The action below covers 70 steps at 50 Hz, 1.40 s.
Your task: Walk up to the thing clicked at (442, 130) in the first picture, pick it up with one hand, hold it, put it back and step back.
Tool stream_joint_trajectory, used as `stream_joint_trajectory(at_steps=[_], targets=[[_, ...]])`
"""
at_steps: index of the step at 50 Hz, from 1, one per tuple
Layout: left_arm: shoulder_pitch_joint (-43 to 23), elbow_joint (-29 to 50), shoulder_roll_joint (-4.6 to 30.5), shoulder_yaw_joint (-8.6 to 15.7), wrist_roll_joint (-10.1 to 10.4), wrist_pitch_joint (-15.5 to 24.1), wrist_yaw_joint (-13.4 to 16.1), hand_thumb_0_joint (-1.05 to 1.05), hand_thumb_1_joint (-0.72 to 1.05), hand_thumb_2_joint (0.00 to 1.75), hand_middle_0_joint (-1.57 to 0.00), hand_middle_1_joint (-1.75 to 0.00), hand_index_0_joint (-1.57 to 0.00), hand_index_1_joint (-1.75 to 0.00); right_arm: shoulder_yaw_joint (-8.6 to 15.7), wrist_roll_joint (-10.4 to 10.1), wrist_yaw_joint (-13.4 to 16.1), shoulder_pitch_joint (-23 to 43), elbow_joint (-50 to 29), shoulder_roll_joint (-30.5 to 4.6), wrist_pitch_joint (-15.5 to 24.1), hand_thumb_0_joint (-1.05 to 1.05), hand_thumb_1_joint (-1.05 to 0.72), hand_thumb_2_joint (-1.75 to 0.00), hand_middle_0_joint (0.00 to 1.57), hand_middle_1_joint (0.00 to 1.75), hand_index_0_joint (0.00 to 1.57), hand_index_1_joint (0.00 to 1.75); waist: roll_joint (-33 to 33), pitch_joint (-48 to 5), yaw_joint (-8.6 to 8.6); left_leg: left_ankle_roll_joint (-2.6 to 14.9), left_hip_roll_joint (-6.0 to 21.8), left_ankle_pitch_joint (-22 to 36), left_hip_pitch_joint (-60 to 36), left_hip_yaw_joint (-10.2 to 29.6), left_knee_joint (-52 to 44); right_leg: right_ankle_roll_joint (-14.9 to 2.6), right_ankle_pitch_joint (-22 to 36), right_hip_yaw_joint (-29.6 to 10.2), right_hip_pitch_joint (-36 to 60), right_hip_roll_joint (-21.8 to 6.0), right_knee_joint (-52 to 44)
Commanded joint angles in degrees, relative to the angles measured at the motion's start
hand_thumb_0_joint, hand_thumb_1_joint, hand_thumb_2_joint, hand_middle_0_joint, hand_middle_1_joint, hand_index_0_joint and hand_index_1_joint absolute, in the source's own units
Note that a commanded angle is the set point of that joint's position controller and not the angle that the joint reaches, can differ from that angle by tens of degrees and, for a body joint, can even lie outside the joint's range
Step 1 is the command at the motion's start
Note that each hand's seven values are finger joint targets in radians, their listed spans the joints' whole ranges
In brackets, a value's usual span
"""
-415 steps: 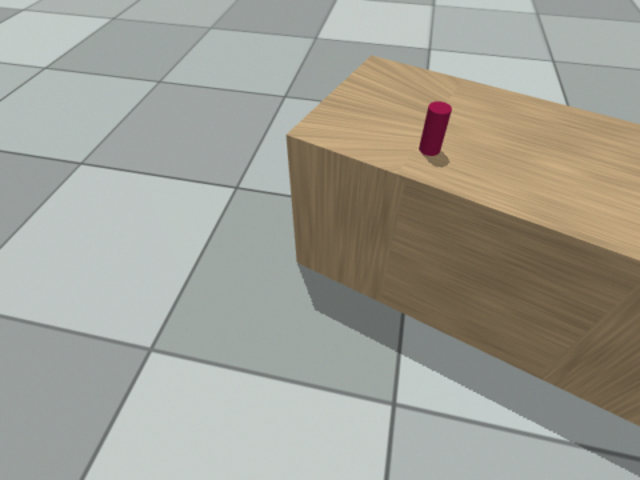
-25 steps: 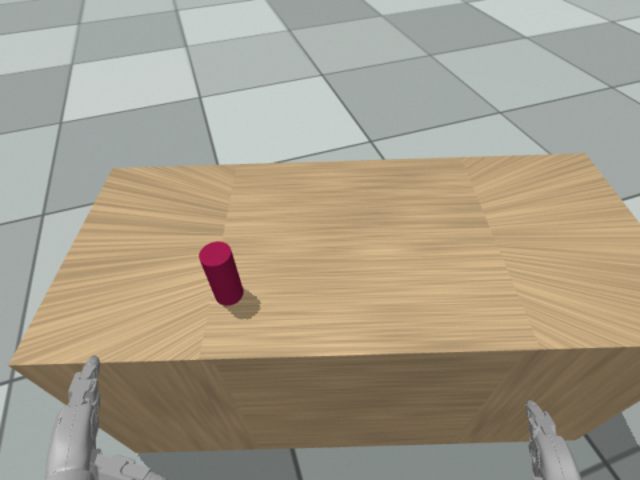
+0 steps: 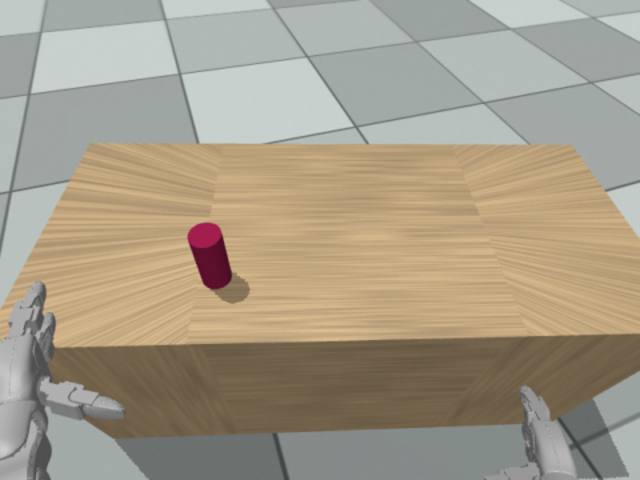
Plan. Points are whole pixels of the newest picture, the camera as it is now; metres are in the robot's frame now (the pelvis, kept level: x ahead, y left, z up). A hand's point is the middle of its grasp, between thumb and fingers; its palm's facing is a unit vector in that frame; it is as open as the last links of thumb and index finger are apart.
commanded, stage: go down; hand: left
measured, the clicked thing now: (211, 257) +0.49 +0.21 -0.10
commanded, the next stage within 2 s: none
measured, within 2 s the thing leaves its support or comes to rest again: neither
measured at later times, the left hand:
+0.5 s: hand (59, 300) +0.33 +0.35 +0.01, palm faces +0.23 -0.97 -0.02, open 17.6 cm
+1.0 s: hand (47, 268) +0.38 +0.38 +0.02, palm faces +0.22 -0.97 +0.01, open 17.5 cm
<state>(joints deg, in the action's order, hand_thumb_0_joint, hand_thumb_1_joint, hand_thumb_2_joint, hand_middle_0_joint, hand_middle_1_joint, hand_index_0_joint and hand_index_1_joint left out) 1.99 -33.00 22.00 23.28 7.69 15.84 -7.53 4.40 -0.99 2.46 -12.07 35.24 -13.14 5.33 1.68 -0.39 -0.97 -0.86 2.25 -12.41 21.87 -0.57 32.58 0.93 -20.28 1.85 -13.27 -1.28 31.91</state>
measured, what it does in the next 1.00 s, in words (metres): lowers itself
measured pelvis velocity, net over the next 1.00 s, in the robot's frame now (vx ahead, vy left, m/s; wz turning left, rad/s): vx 0.00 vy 0.02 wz -0.04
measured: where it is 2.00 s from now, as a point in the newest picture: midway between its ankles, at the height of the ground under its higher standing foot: outside the picture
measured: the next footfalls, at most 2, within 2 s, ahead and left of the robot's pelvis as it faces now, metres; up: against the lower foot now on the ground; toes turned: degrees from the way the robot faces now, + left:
none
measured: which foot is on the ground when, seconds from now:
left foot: down 0.00-1.00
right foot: down 0.00-1.00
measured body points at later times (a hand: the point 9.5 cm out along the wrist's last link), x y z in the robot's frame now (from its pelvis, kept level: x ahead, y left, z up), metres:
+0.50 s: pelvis -0.01 +0.02 -0.03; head +0.05 +0.06 +0.41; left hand +0.31 +0.40 +0.02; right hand +0.14 -0.25 -0.08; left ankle +0.05 +0.13 -0.73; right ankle -0.04 -0.13 -0.73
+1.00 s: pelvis +0.00 +0.02 -0.05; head +0.08 +0.06 +0.39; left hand +0.36 +0.43 +0.02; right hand +0.15 -0.24 -0.08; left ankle +0.05 +0.13 -0.73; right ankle -0.04 -0.13 -0.73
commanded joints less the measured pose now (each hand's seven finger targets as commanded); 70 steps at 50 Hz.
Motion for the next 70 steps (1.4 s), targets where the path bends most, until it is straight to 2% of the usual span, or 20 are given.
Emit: stream_joint_trajectory(at_steps=[1, 3, 5, 8, 12, 18, 23, 24, 29, 32, 35, 41, 43, 48, 49, 58, 59, 63, 65, 70], targets=[[-15.37, 3.84, 16.00, 5.41, 3.55, 6.77, -6.13, 0.00, -0.56, 0.07, -0.04, -0.08, -0.05, -0.07, 1.47, -0.35, 0.33, 3.96, -9.41, -7.96, 3.28, 0.00, 0.49, -0.06, 0.05, 0.05, 0.05, 0.05, -6.05, -10.67, -0.28, 1.57, -1.10, 7.67, -8.24, -0.69, 0.53, -1.17, 12.40, -0.10, -8.99, 0.88, -1.47], [-16.88, 1.16, 18.04, 7.15, 4.83, 7.55, -8.32, 0.00, -0.61, 0.06, -0.04, -0.08, -0.05, -0.07, 0.42, -0.27, -0.05, 4.27, -9.21, -7.25, 3.60, 0.00, 0.49, -0.06, 0.05, 0.05, 0.05, 0.05, -6.93, -11.21, 0.63, 1.45, -0.82, 6.97, -5.48, -0.27, 1.83, -1.45, 10.95, 0.07, -10.43, 1.14, 0.41], [-18.43, -1.15, 20.04, 8.13, 5.82, 8.26, -10.49, 0.00, -0.61, 0.05, -0.05, -0.07, -0.05, -0.07, 3.11, -0.05, 0.19, 3.12, -10.72, -10.91, 3.88, 0.00, 0.49, -0.06, 0.05, 0.05, 0.05, 0.05, -6.32, -14.39, -0.46, 1.66, -0.52, 7.94, -6.13, -0.12, 3.05, -1.25, 11.66, -0.06, -11.18, 1.40, 1.32], [-23.36, -1.43, 23.07, 9.58, 6.25, 9.42, -12.55, 0.00, -0.58, 0.05, -0.05, -0.06, -0.05, -0.06, 0.81, -0.03, -0.07, 3.30, -12.95, -9.50, 4.13, 0.00, 0.49, -0.06, 0.05, 0.05, 0.05, 0.05, -7.07, -17.43, -0.02, 1.69, -0.27, 8.73, -5.71, 0.30, 4.76, -1.33, 11.48, -0.13, -13.06, 1.63, 2.78], [-25.62, -4.17, 25.63, 12.28, 7.56, 10.79, -14.17, 0.00, -0.59, 0.04, -0.06, -0.06, -0.06, -0.06, 5.72, 0.40, 0.51, 0.46, -11.60, -14.40, 4.27, 0.00, 0.49, -0.06, 0.05, 0.05, 0.05, 0.05, -6.94, -17.92, -1.50, 1.59, 0.30, 6.31, -3.75, 0.81, 6.53, -1.39, 9.01, 0.00, -16.49, 2.24, 4.89], [-28.91, -6.63, 26.02, 12.56, 7.88, 11.50, -16.48, 0.00, -0.58, 0.04, -0.06, -0.06, -0.07, -0.06, 2.31, 0.53, 0.19, -0.64, -15.63, -11.09, 4.57, 0.00, 0.50, -0.06, 0.05, 0.05, 0.05, 0.05, -7.32, -19.25, -1.49, 1.37, 0.79, 4.15, -0.76, 1.78, 8.46, -1.63, 6.31, 0.46, -19.64, 2.90, 7.32], [-35.77, -3.48, 31.91, 15.17, 8.06, 12.31, -17.97, 0.00, -0.56, 0.06, -0.06, -0.07, -0.06, -0.07, 1.75, 0.81, 0.43, -1.81, -18.64, -11.13, 4.95, 0.00, 0.51, -0.06, 0.05, 0.05, 0.05, 0.05, -11.98, -21.52, -2.15, 0.80, 0.77, 0.70, -0.16, 1.70, 10.19, -1.92, 3.75, 0.34, -22.61, 2.92, 9.07], [-33.96, -7.56, 28.67, 13.58, 8.21, 11.93, -18.74, 0.00, -0.57, 0.06, -0.06, -0.07, -0.06, -0.07, 0.32, 0.94, 0.12, -3.30, -18.89, -9.96, 5.11, 0.00, 0.51, -0.06, 0.05, 0.05, 0.05, 0.05, -11.09, -20.04, -2.66, 0.63, 1.28, 0.26, 0.61, 2.36, 10.14, -1.96, 3.32, 0.83, -23.31, 3.36, 9.79], [-38.79, -5.63, 35.12, 16.44, 9.08, 11.15, -20.66, 0.00, -0.57, 0.06, -0.06, -0.07, -0.06, -0.07, 1.66, 0.73, 0.67, -4.45, -19.65, -12.47, 5.64, 0.00, 0.51, -0.06, 0.05, 0.05, 0.05, 0.05, -13.67, -22.14, -2.64, 0.74, 1.19, -0.76, 1.38, 2.69, 11.96, -2.19, 1.88, 0.71, -26.24, 3.30, 11.50], [-37.40, -9.95, 33.47, 16.05, 9.06, 9.91, -21.68, 0.00, -0.54, 0.07, -0.06, -0.06, -0.06, -0.06, -0.37, 0.94, 0.47, -6.02, -20.05, -10.33, 5.76, 0.00, 0.50, -0.06, 0.05, 0.05, 0.05, 0.05, -12.80, -22.34, -2.98, 0.96, 1.44, 2.45, 2.07, 2.69, 13.66, -2.03, 3.45, 0.93, -27.59, 3.45, 12.35], [-39.29, -9.17, 36.81, 17.41, 9.23, 9.04, -22.48, 0.00, -0.57, 0.07, -0.06, -0.06, -0.06, -0.07, -1.61, 0.83, 0.59, -5.76, -20.60, -10.00, 5.63, 0.00, 0.51, -0.06, 0.05, 0.05, 0.05, 0.05, -12.72, -23.46, -2.22, 1.33, 1.02, 3.36, 3.36, 2.32, 14.98, -1.90, 4.26, 0.66, -28.05, 3.23, 12.87], [-41.80, -10.63, 37.53, 17.38, 8.87, 7.78, -23.36, 0.00, -0.60, 0.08, -0.05, -0.07, -0.06, -0.07, -0.59, 1.13, 1.08, -7.07, -24.16, -11.71, 5.86, 0.00, 0.51, -0.06, 0.05, 0.05, 0.05, 0.05, -12.18, -27.87, -3.11, 1.47, 1.34, 6.74, 1.67, 2.67, 16.86, -1.71, 6.30, 0.80, -28.11, 3.44, 14.52], [-41.57, -10.69, 42.62, 20.66, 8.22, 7.57, -22.77, 0.00, -0.58, 0.08, -0.05, -0.06, -0.05, -0.06, -0.19, 1.02, 1.26, -6.31, -25.33, -12.57, 5.86, 0.00, 0.51, -0.06, 0.05, 0.05, 0.05, 0.05, -12.47, -27.51, -2.69, 1.47, 1.46, 7.62, 2.37, 3.14, 17.09, -1.78, 6.15, 0.94, -28.78, 3.50, 15.14], [-41.44, -13.67, 39.33, 18.64, 7.78, 6.79, -23.38, 0.00, -0.55, 0.09, -0.05, -0.06, -0.05, -0.07, -0.74, 1.13, 1.10, -9.94, -24.46, -11.30, 5.62, 0.00, 0.51, -0.06, 0.05, 0.05, 0.05, 0.05, -13.34, -25.52, -3.51, 1.19, 1.27, 6.64, 3.44, 3.02, 17.67, -1.88, 5.35, 1.07, -31.54, 3.69, 15.64], [-42.48, -11.28, 42.39, 20.23, 7.66, 6.74, -23.22, 0.00, -0.54, 0.10, -0.05, -0.06, -0.05, -0.07, -1.80, 1.05, 0.95, -8.61, -25.89, -10.79, 5.66, 0.00, 0.51, -0.06, 0.05, 0.05, 0.05, 0.05, -14.28, -26.80, -2.71, 1.41, 1.20, 7.65, 2.84, 2.77, 17.94, -1.81, 5.88, 0.96, -30.92, 3.51, 15.57], [-43.82, -13.63, 43.50, 20.11, 6.93, 5.42, -23.61, 0.00, -0.58, 0.08, -0.06, -0.06, -0.05, -0.07, -1.08, 1.06, 1.22, -7.72, -27.45, -11.78, 6.19, 0.00, 0.52, -0.06, 0.05, 0.05, 0.05, 0.05, -14.13, -26.96, -3.66, 1.61, 1.24, 7.83, 3.59, 2.96, 18.81, -1.74, 6.14, 0.99, -31.62, 3.65, 16.16], [-45.54, -10.35, 46.15, 21.54, 6.90, 5.90, -23.46, 0.00, -0.58, 0.08, -0.05, -0.06, -0.05, -0.07, -0.49, 1.07, 1.36, -6.57, -28.24, -12.33, 6.29, 0.00, 0.51, -0.06, 0.05, 0.05, 0.05, 0.05, -16.01, -29.01, -3.51, 1.55, 1.30, 9.69, 2.06, 2.87, 19.29, -1.69, 7.40, 0.81, -31.33, 3.56, 16.38], [-45.12, -15.31, 43.28, 19.78, 6.75, 5.06, -24.20, 0.00, -0.60, 0.07, -0.06, -0.06, -0.05, -0.06, -0.93, 1.34, 1.30, -9.54, -26.32, -11.43, 6.18, 0.00, 0.52, -0.06, 0.05, 0.05, 0.05, 0.05, -13.46, -27.58, -4.70, 1.84, 1.40, 9.48, 3.65, 3.14, 20.05, -1.59, 7.42, 1.05, -32.27, 3.73, 16.43], [-45.28, -14.33, 47.24, 22.38, 6.63, 5.17, -23.99, 0.00, -0.61, 0.08, -0.06, -0.06, -0.05, -0.07, -0.15, 1.32, 1.37, -9.49, -26.21, -12.39, 6.01, 0.00, 0.52, -0.06, 0.05, 0.05, 0.05, 0.05, -14.38, -28.15, -4.34, 1.70, 1.23, 8.39, 3.65, 3.21, 19.99, -1.63, 6.65, 1.14, -32.94, 3.72, 16.68], [-47.54, -15.01, 49.91, 23.44, 6.19, 5.15, -23.83, 0.00, -0.59, 0.08, -0.05, -0.05, -0.05, -0.06, -0.92, 1.24, 1.08, -7.78, -28.92, -12.28, 6.27, 0.00, 0.53, -0.06, 0.05, 0.05, 0.05, 0.05, -14.41, -27.70, -3.99, 1.68, 1.10, 6.67, 5.52, 3.21, 20.25, -1.67, 5.76, 1.08, -33.12, 3.71, 16.89]])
